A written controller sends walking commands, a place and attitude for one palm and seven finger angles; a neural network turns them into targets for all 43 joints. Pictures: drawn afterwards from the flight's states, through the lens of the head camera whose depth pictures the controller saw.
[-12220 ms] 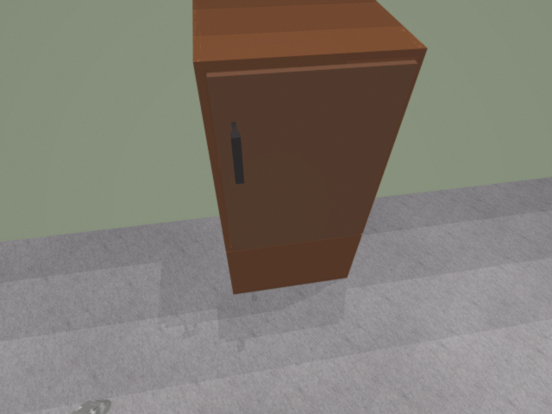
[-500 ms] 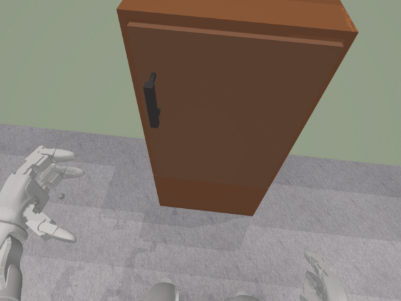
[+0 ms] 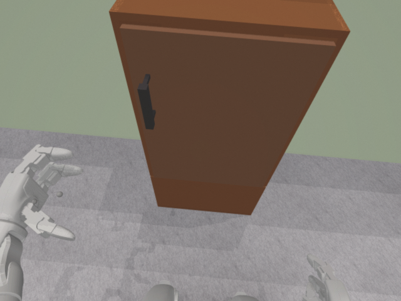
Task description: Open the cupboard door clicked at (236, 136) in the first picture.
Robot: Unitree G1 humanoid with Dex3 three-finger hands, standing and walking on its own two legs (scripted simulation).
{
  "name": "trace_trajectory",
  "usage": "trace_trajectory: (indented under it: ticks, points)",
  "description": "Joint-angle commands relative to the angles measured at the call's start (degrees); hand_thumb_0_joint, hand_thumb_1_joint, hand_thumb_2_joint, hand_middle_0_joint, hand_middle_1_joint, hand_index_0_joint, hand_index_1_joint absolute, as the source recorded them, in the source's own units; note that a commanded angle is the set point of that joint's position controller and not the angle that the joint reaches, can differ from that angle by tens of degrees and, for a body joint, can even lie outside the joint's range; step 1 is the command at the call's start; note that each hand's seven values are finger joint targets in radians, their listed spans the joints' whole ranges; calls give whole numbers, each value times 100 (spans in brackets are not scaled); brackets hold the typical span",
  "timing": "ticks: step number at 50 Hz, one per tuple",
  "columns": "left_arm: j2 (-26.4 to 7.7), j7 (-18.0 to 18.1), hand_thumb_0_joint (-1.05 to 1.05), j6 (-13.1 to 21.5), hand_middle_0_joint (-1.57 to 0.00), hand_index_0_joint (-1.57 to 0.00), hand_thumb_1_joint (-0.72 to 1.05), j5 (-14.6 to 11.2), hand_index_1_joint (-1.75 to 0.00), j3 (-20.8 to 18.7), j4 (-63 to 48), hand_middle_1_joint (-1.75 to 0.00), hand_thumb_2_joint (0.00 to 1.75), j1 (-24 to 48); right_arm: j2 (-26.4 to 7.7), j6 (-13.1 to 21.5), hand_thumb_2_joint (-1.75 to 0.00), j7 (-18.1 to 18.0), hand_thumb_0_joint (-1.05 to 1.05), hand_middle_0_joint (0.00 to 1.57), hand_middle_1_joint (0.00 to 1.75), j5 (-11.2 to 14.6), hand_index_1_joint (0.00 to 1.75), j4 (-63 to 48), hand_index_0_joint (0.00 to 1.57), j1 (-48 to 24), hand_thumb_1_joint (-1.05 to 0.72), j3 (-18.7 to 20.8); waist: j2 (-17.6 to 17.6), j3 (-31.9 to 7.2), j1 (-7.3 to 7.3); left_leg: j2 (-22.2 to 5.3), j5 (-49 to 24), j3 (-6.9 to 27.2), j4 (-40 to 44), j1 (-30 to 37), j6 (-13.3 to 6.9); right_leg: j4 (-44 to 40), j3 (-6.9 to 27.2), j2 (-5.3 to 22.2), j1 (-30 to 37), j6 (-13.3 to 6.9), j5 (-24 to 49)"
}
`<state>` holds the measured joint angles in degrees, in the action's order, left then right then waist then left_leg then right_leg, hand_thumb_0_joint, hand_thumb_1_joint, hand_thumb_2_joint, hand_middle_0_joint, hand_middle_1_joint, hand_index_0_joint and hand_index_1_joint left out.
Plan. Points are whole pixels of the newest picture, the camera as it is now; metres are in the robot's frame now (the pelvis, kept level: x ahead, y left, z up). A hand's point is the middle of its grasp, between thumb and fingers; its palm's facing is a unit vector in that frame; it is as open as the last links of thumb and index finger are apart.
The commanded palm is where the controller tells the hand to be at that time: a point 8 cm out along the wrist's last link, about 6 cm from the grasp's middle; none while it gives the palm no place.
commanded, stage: raise the hand with hooked fingers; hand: left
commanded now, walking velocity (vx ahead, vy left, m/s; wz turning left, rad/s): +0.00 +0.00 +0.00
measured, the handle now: (148, 102) +0.55 +0.16 +0.05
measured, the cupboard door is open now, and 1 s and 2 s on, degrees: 0 0 0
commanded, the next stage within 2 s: move the hooked fingers beside the handle in 0.02 s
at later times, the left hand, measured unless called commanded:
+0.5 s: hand (78, 171) +0.33 +0.25 +0.07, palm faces -0.05 -1.00 -0.02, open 14.0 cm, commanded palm +0.32 +0.31 +0.06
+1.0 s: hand (94, 145) +0.40 +0.25 +0.06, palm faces -0.05 -1.00 -0.01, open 14.0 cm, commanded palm +0.38 +0.30 +0.06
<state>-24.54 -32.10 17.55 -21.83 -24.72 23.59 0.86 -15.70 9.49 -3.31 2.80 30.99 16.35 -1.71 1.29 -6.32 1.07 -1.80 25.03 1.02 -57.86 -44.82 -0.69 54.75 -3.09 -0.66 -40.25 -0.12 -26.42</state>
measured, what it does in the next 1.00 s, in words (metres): stands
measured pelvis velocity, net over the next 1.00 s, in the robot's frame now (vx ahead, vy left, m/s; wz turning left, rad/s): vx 0.00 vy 0.00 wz -0.02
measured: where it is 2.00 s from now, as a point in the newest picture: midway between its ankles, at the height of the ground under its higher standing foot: outside the picture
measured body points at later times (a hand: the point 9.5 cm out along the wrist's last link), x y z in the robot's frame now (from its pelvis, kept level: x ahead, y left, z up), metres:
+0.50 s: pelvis +0.00 +0.00 +0.00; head +0.06 +0.01 +0.44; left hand +0.33 +0.31 +0.07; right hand +0.14 -0.26 -0.09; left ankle +0.03 +0.11 -0.68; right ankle +0.01 -0.12 -0.68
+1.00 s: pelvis +0.00 +0.00 -0.01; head +0.09 +0.01 +0.43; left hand +0.40 +0.30 +0.06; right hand +0.09 -0.27 -0.11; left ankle +0.03 +0.11 -0.68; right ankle +0.01 -0.12 -0.68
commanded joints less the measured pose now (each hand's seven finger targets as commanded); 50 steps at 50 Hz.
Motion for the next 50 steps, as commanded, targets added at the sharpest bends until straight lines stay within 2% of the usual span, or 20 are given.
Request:
trace_trajectory:
  ticks: [1, 5, 6, 9, 12, 15, 16, 17, 22, 26, 28, 31, 33, 34, 37, 39, 44, 46, 49, 50]
  points:
    - [-1476, -8, 0, 345, -30, -30, -50, -148, -120, -510, -1073, -120, 30, 1024, -902, 311, -90, -118, 0, 20, 30, 8, 30, -815, 20, -98, -90, 357, 417, -1413, -9, 168, -1193, 121, 927, 1318, -82, -781, 65, -188, 338, -145, 1009]
    - [-1477, -34, 0, 331, -30, -30, -50, -172, -120, -494, -976, -120, 30, 1104, -913, 313, -90, -133, 0, 20, 30, 10, 30, -821, 20, -122, -90, 339, 292, -1286, 13, 165, -1032, 136, 934, 1206, -85, -802, 79, -199, 289, -143, 868]
    - [-1464, -34, 0, 326, -30, -30, -50, -157, -120, -495, -946, -120, 30, 1072, -908, 309, -90, -138, 0, 20, 30, 16, 30, -822, 20, -122, -90, 344, 394, -1290, -4, 168, -1009, 120, 936, 1221, -84, -808, 87, -188, 265, -141, 845]
    - [-1433, 18, 0, 363, -30, -30, -50, -116, -120, -323, -939, -120, 30, 1818, -933, 321, -90, -185, 0, 20, 30, 6, 30, -727, 20, -95, -90, 334, 344, -1216, 141, 150, -823, 164, 872, 1230, -88, -784, 99, -203, 73, -146, 664]
    - [-1462, 76, 0, 380, -30, -30, -50, 5, -120, -249, -721, -120, 30, 2258, -939, 309, -90, -221, 0, 20, 30, 2, 30, -643, 20, -65, -90, 319, 364, -1293, 170, 143, -647, 199, 893, 1211, -83, -771, 108, -161, -14, -135, 503]
    - [-1572, 101, 0, 384, -30, -30, -50, 72, -120, -330, -634, -120, 30, 2152, -932, 287, -90, -203, 0, 20, 30, -2, 30, -647, 20, -42, -90, 330, 548, -1585, 36, 146, -968, 182, 879, 1364, -66, -701, 110, -157, 148, -173, 754]
    - [-1556, 119, 0, 379, -30, -30, -50, 104, -120, -277, -638, -120, 30, 2292, -929, 269, -90, -203, 0, 20, 30, 0, 30, -633, 20, -41, -90, 324, 529, -1598, 79, 140, -1045, 178, 872, 1403, -71, -693, 106, -154, 129, -163, 846]
    - [-1500, 135, 0, 361, -30, -30, -50, 96, -120, -252, -609, -120, 30, 2253, -905, 258, -90, -180, 0, 20, 30, -4, 30, -648, 20, -56, -90, 320, 598, -1595, 31, 150, -1044, 172, 895, 1381, -60, -702, 99, -144, 168, -161, 842]
    - [-1663, 277, 0, 263, -30, -30, -50, 182, -120, -386, -69, -120, 30, 2616, -930, 106, -90, -159, 0, 20, 30, -3, 30, -605, 20, 34, -90, 313, 308, -1435, 87, 142, -970, 120, 867, 1072, -74, -715, 135, -154, 200, -130, 869]
    - [-1796, 283, 0, 344, -30, -30, -50, 263, -120, -438, 98, -120, 30, 2913, -944, 23, -90, -138, 0, 20, 30, -12, 30, -579, 20, 155, -90, 343, 368, -1721, 83, 136, -1233, 73, 772, 1113, -77, -634, 175, -154, 312, -134, 1165]
    - [-1688, 274, 0, 389, -30, -30, -50, 289, -120, -323, 140, -120, 30, 3013, -929, -16, -90, -119, 0, 20, 30, -10, 30, -572, 20, 174, -90, 352, 502, -1753, 108, 137, -1294, 68, 765, 1170, -78, -620, 168, -159, 248, -137, 1210]
    - [-1643, 245, 0, 403, -30, -30, -50, 319, -120, -229, 461, -120, 30, 3376, -955, -81, -90, -123, 0, 20, 30, -7, 30, -476, 20, 272, -90, 369, 295, -1695, 205, 116, -1239, 75, 708, 1084, -94, -610, 172, -164, 118, -121, 1200]
    - [-1590, 271, 0, 435, -30, -30, -50, 365, -120, -134, 426, -120, 30, 3590, -948, -111, -90, -115, 0, 20, 30, -12, 30, -452, 20, 299, -90, 380, 489, -1816, 212, 121, -1310, 91, 707, 1211, -92, -586, 167, -148, 61, -135, 1217]
    - [-1677, 276, 0, 445, -30, -30, -50, 327, -120, -241, 441, -120, 30, 3560, -961, -123, -90, -110, 0, 20, 30, -20, 30, -467, 20, 337, -90, 385, 421, -1947, 148, 128, -1466, 96, 669, 1235, -93, -538, 167, -170, 190, -165, 1352]
    - [-1932, 322, 0, 452, -30, -30, -50, 394, -120, -476, 726, -120, 30, 3615, -964, -227, -90, -95, 0, 20, 30, -28, 30, -403, 20, 410, -90, 394, 216, -2045, 150, 123, -1593, 42, 615, 1058, -109, -513, 213, -156, 350, -112, 1595]
    - [-2020, 311, 0, 507, -30, -30, -50, 394, -120, -527, 668, -120, 30, 3717, -954, -267, -90, -85, 0, 20, 30, -30, 30, -413, 20, 420, -90, 396, 452, -2125, 102, 135, -1740, 11, 563, 1088, -106, -460, 246, -163, 429, -151, 1748]
    - [-1949, 310, 0, 548, -30, -30, -50, 453, -120, -413, 1018, -120, 30, 4074, -965, -365, -90, -75, 0, 20, 30, -34, 30, -357, 20, 507, -90, 401, 289, -2003, 230, 99, -1653, 34, 527, 1046, -120, -466, 220, -191, 195, -142, 1652]
    - [-1958, 313, 0, 555, -30, -30, -50, 517, -120, -354, 1240, -120, 30, 4395, -976, -406, -90, -72, 0, 20, 30, -35, 30, -297, 20, 537, -90, 389, 332, -1971, 285, 90, -1556, 49, 520, 989, -113, -447, 210, -172, 78, -122, 1578]
    - [-1708, 324, 0, 603, -30, -30, -50, 564, -120, -74, 1239, -120, 30, 4786, -966, -430, -90, -58, 0, 20, 30, -45, 30, -268, 20, 589, -90, 405, 591, -2068, 371, 72, -1726, 99, 456, 1291, -104, -396, 164, -189, -240, -160, 1555]
    - [-1866, 344, 0, 603, -30, -30, -50, 592, -120, -202, 1415, -120, 30, 4793, -1000, -461, -90, -54, 0, 20, 30, -51, 30, -214, 20, 624, -90, 415, 467, -2095, 356, 53, -1618, 119, 468, 1268, -88, -419, 163, -189, -262, -143, 1448]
